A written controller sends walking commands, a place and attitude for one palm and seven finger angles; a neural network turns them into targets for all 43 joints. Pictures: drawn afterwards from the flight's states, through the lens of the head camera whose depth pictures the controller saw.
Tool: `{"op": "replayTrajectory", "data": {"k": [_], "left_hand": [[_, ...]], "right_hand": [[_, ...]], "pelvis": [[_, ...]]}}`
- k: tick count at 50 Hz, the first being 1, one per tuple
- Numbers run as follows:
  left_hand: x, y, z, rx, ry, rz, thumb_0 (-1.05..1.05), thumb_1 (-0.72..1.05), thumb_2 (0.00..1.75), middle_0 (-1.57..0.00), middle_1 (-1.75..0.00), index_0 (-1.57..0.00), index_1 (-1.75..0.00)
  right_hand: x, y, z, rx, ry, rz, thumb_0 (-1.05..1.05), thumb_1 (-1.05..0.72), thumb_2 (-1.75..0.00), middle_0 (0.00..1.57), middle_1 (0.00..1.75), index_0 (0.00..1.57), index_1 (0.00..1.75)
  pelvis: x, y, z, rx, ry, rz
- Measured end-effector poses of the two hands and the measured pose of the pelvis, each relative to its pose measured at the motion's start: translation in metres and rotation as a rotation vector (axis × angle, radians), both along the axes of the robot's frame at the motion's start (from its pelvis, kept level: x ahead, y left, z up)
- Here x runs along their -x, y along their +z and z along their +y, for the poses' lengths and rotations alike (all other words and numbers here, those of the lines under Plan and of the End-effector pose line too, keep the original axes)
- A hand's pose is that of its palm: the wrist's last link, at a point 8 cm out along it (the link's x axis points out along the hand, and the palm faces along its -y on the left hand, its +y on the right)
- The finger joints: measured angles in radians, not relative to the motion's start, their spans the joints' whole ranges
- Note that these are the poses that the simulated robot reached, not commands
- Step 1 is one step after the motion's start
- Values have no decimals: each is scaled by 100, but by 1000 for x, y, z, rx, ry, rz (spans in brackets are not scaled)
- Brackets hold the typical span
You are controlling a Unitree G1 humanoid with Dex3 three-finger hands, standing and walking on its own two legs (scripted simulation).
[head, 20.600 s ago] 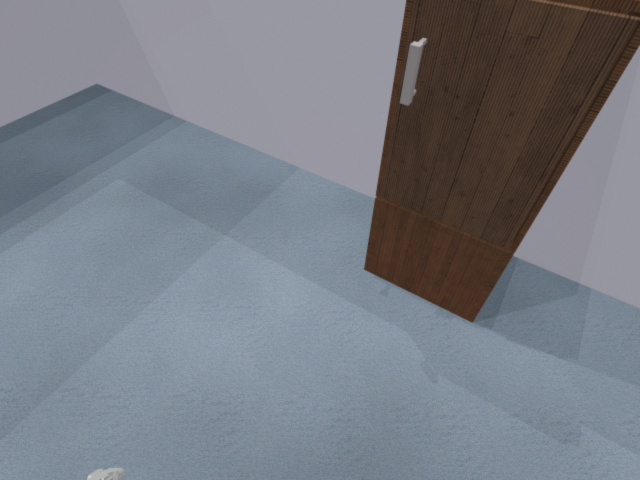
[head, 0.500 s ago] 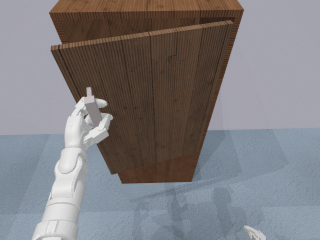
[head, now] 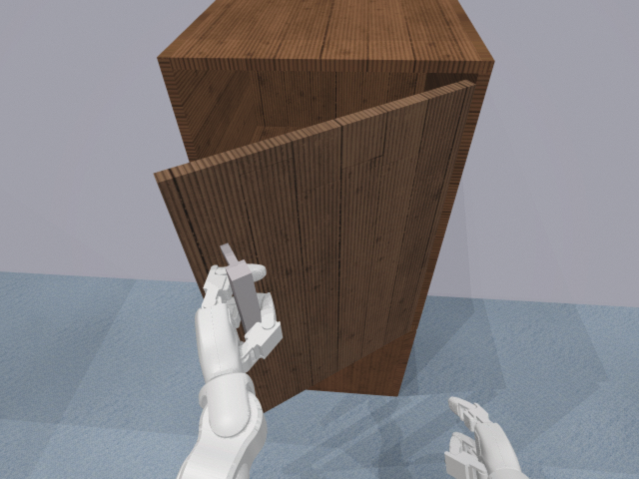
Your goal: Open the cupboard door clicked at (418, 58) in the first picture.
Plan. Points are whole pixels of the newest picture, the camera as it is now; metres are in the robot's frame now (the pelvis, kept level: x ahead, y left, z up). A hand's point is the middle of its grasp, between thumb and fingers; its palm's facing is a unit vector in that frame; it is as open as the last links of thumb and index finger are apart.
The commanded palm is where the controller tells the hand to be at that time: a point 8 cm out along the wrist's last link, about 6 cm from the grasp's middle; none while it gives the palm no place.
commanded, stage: pull the door open along its arc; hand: left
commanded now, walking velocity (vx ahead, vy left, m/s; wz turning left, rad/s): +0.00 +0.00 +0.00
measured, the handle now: (241, 294) +0.32 +0.12 +0.09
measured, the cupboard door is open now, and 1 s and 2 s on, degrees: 34 35 40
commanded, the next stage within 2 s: open thumb and fingers to let go in 0.14 s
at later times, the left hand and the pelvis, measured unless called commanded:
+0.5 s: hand (267, 335) +0.26 +0.08 +0.10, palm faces +0.36 -0.93 +0.01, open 7.5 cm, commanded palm +0.21 +0.11 +0.09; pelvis -0.01 -0.01 +0.00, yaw +1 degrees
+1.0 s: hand (272, 331) +0.26 +0.07 +0.10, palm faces +0.31 -0.95 -0.02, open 15.0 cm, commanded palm +0.21 +0.09 +0.09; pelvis -0.03 +0.01 -0.01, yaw +1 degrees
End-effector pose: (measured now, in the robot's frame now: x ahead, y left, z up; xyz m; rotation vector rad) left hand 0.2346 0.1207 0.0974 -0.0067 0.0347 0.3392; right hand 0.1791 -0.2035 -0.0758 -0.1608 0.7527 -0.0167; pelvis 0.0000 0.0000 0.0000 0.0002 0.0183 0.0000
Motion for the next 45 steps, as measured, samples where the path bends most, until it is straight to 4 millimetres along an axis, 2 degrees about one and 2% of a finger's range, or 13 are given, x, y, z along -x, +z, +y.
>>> {"op": "replayTrajectory", "data": {"k": [10, 17, 21, 27, 38, 45], "left_hand": [[23, 2, -16, -8, -98, 19, 3, 67, 72, -33, -133, -38, -135], [16, 0, -12, -10, -13, 2, 3, 65, 76, -36, -133, -39, -134], [14, 0, -6, 2, 25, -4, 3, 57, 74, -37, -132, -38, -133], [20, 2, 2, 7, 38, -27, 3, 34, 65, -36, -130, -37, -130], [15, 1, 5, -17, 11, -32, 1, -27, 40, -31, -121, -31, -121], [11, 1, 1, -27, -13, -29, 0, -44, 32, -27, -102, -26, -102]], "right_hand": [[15, -7, -17, -22, -29, 6, 2, -91, -90, 20, 30, 20, 30], [12, -11, -19, 8, -2, 3, 2, -91, -90, 20, 30, 20, 30], [9, -7, -16, 9, 9, -8, 2, -91, -90, 20, 30, 20, 30], [7, -2, -9, 11, 22, -25, 2, -91, -90, 20, 30, 20, 30], [13, -4, 6, 3, 26, -15, 2, -91, -90, 20, 30, 20, 30], [20, -9, 17, -21, 30, -3, 2, -91, -90, 20, 30, 20, 30]], "pelvis": [[0, -1, -7, -3, -4, -13], [6, -3, -10, -5, 11, -16], [8, -2, -10, -7, 14, -14], [11, -1, -7, -4, 16, -15], [17, -3, 6, 4, 16, -14], [22, -5, 12, 6, 13, -14]]}}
